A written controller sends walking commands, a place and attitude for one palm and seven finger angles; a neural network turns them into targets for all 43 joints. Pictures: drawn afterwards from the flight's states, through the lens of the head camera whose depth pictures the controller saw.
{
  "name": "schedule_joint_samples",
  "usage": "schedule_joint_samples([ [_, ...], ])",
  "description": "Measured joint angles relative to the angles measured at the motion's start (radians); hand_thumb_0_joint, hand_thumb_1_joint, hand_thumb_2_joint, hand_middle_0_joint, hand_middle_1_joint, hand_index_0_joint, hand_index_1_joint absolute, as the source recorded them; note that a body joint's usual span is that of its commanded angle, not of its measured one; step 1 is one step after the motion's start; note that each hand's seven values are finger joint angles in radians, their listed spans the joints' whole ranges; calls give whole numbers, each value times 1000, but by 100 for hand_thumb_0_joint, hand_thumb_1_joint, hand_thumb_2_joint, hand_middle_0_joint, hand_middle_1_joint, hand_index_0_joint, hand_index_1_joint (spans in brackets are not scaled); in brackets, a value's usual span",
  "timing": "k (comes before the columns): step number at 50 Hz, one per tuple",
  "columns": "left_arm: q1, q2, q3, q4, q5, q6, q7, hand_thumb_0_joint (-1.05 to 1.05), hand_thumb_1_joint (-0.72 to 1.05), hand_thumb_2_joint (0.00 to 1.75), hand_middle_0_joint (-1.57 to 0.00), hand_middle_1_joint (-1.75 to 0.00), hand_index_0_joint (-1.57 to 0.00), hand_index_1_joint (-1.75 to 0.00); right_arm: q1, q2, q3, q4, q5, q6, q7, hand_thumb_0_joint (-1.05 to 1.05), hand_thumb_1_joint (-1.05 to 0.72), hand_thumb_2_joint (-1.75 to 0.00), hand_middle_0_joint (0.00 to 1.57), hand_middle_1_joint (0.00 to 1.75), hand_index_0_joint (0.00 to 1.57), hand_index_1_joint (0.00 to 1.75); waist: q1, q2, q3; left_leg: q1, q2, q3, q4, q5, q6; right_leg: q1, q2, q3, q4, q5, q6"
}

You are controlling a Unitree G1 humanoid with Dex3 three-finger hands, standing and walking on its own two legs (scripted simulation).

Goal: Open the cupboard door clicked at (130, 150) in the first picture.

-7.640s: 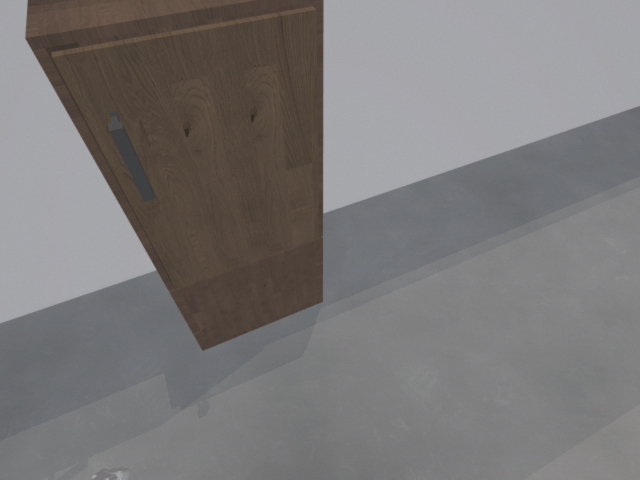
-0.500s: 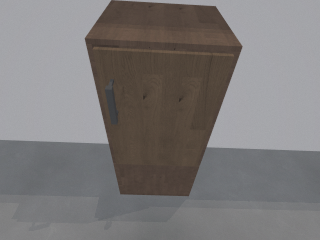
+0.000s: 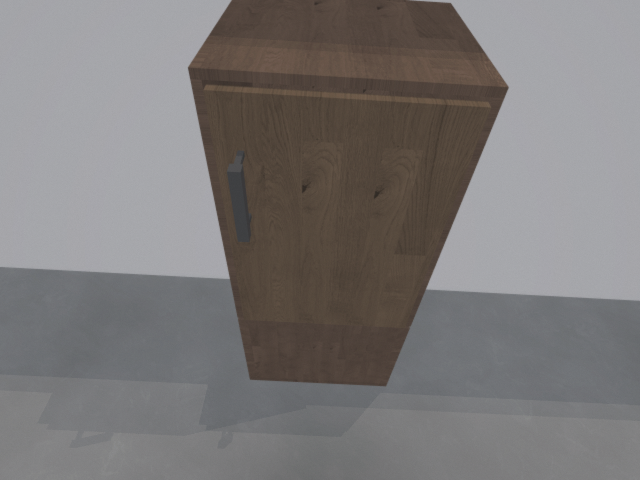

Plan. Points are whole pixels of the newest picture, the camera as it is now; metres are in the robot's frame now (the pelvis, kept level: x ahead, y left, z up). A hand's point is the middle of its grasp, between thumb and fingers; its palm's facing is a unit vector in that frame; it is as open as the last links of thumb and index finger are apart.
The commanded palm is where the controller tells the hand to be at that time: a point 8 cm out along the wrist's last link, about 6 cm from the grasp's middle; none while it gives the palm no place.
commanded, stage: look again from close up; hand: left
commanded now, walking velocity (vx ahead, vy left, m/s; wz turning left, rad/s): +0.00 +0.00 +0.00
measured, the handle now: (242, 197) +0.52 +0.17 +0.06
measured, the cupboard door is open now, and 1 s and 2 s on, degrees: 0 0 0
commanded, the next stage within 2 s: raise the hand with hooked fingers in 0.30 s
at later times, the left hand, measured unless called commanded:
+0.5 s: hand out of the picture +0.08 +0.20 -0.13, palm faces +0.21 -0.94 -0.25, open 7.2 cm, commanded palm +0.12 +0.22 -0.06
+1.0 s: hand (176, 414) +0.20 +0.19 -0.02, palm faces +0.16 -0.98 -0.10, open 9.6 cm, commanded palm +0.18 +0.25 -0.01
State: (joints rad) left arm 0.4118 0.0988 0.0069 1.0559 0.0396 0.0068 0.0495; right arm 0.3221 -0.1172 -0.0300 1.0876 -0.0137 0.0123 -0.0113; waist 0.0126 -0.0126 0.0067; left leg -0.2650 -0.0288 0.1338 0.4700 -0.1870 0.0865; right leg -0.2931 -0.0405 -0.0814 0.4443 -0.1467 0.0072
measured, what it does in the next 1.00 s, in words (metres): lowers itself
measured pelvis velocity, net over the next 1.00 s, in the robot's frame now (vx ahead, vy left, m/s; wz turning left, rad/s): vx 0.06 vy -0.03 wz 0.12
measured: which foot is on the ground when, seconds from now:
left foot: down 0.00-1.00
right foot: down 0.00-1.00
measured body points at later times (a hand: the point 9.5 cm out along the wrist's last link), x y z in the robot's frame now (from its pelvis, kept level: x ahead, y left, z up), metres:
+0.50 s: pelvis +0.02 +0.00 +0.00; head +0.02 +0.01 +0.45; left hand +0.07 +0.24 -0.11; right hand +0.06 -0.23 -0.14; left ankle +0.05 +0.06 -0.74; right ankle +0.08 -0.12 -0.73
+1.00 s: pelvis +0.06 -0.03 -0.08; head +0.11 -0.01 +0.37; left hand +0.18 +0.24 -0.01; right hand +0.33 -0.22 -0.12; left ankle +0.05 +0.06 -0.74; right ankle +0.08 -0.11 -0.74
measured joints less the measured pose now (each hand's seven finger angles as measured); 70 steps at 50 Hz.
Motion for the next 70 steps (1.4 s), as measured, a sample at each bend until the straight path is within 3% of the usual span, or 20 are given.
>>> schedule_joint_samples([
  [21, -41, 18, -11, 8, -3, -9, 6, 0, 91, 90, -20, -30, -20, -30, -24, -12, 8, 7, 3, -5, 1, 1, -92, -89, 20, 30, 20, 29, -1, 0, 14, 30, -18, 2, -22, -13, 6, 23, -7, 21, -10, 10, 13],
  [22, 3, 22, -15, -150, -48, 58, 7, 0, 91, 90, -20, -30, -20, -30, -8, -20, 23, -41, 12, -12, -6, 1, -92, -89, 20, 30, 20, 29, -7, -1, 24, 26, -19, 1, -4, -23, 4, 15, -10, 21, 16, -4, 10],
  [23, 59, 36, -11, -337, -69, 104, 34, 2, 93, 89, -21, -30, -21, -31, 20, -29, 40, -89, 26, -56, -22, 2, -93, -89, 20, 30, 20, 29, -7, -8, 24, 22, -24, 1, 8, -32, 1, -4, -11, 29, 63, -50, -1],
  [24, 108, 62, -5, -489, -88, 95, 67, 4, 95, 89, -21, -30, -21, -31, 47, -37, 48, -130, 40, -112, -33, 2, -93, -89, 20, 30, 20, 29, -9, -15, 7, 13, -31, -1, 18, -41, -6, -29, -10, 35, 117, -108, -13],
  [27, 157, 114, 0, -827, -161, 21, 114, 5, 95, 88, -21, -32, -21, -32, 79, -77, 46, -236, 71, -244, -44, 2, -93, -89, 20, 30, 20, 29, -34, -10, -29, -31, -57, -23, 79, -71, -9, -70, 3, 40, 189, -165, -27],
  [30, 78, 98, 13, -962, -195, -131, 75, 4, 90, 86, -21, -34, -20, -35, 40, -141, 27, -316, 56, -302, -33, 2, -93, -89, 20, 30, 20, 29, -64, 37, -70, -132, -61, -59, 202, -123, -12, -140, 16, 37, 262, -153, -32],
  [32, 24, 75, 34, -979, -228, -272, -7, 3, 86, 85, -20, -37, -20, -37, -7, -159, 10, -365, 44, -307, -16, 2, -92, -89, 20, 30, 20, 29, -62, 37, -114, -224, -50, -57, 292, -164, -26, -228, 25, 39, 339, -193, -30],
  [34, -2, 59, 54, -980, -255, -406, -127, 2, 81, 83, -21, -39, -21, -39, -59, -160, -9, -427, 37, -294, 6, 2, -92, -89, 20, 30, 20, 29, -56, 17, -136, -303, -32, -48, 383, -208, -28, -307, 39, 43, 418, -217, -35],
  [35, -4, 57, 62, -974, -260, -455, -189, 2, 78, 83, -21, -40, -21, -41, -83, -161, -18, -464, 36, -284, 16, 2, -92, -89, 20, 30, 20, 29, -56, 10, -136, -333, -24, -48, 425, -228, -23, -335, 46, 41, 454, -236, -39],
  [37, 18, 67, 71, -969, -259, -491, -283, 1, 73, 81, -21, -43, -21, -44, -120, -161, -32, -541, 40, -262, 27, 2, -92, -89, 20, 30, 20, 29, -50, -6, -137, -382, -12, -49, 493, -264, -7, -383, 57, 36, 517, -272, -49],
  [40, 95, 93, 90, -989, -273, -448, -334, 1, 65, 78, -22, -47, -22, -48, -150, -158, -42, -631, 43, -232, 19, 2, -91, -89, 20, 30, 20, 29, -26, -30, -143, -441, -1, -57, 563, -307, -14, -440, 66, 26, 582, -312, -61],
  [43, 176, 114, 131, -1042, -292, -425, -313, 1, 57, 75, -23, -52, -23, -52, -162, -153, -43, -671, 39, -219, 9, 1, -91, -89, 20, 30, 20, 29, 5, -28, -146, -484, 9, -86, 611, -337, -28, -468, 74, -4, 608, -338, -73],
  [46, 213, 138, 171, -1115, -311, -472, -305, 1, 50, 72, -24, -56, -24, -57, -167, -147, -25, -660, 33, -223, 3, 1, -91, -89, 20, 30, 20, 29, 33, -11, -146, -523, 14, -124, 648, -355, -39, -484, 79, -42, 617, -354, -81],
  [50, 147, 157, 195, -1153, -342, -514, -383, 1, 41, 68, -24, -62, -24, -63, -179, -132, 22, -608, 36, -233, -2, 1, -91, -89, 20, 30, 20, 29, 50, 29, -136, -565, 17, -160, 680, -365, -47, -505, 83, -79, 622, -362, -87],
  [54, 41, 185, 214, -1114, -366, -412, -474, 1, 31, 64, -24, -68, -24, -69, -166, -96, 60, -566, 51, -215, -13, 1, -91, -89, 20, 30, 20, 29, 42, 51, -125, -563, 21, -160, 659, -358, -50, -505, 87, -76, 602, -352, -89],
  [58, 0, 206, 259, -1069, -397, -318, -488, 1, 22, 60, -25, -74, -25, -75, -118, -75, 73, -546, 57, -200, -21, 1, -91, -89, 20, 30, 21, 30, 12, 55, -123, -517, 22, -141, 592, -334, -51, -471, 90, -54, 549, -330, -83],
  [63, 3, 209, 311, -1054, -422, -336, -469, 1, 10, 55, -26, -82, -26, -82, -52, -103, 52, -534, 58, -212, -26, 2, -91, -89, 20, 30, 21, 30, -12, 50, -127, -462, 19, -120, 517, -307, -46, -427, 89, -30, 488, -304, -76],
  [70, -34, 225, 306, -1017, -424, -349, -487, 0, -6, 48, -27, -92, -27, -93, -25, -176, 16, -531, 66, -238, -39, 2, -91, -89, 20, 30, 20, 29, -15, 42, -117, -422, 10, -110, 480, -288, -31, -389, 83, -18, 452, -283, -66],
])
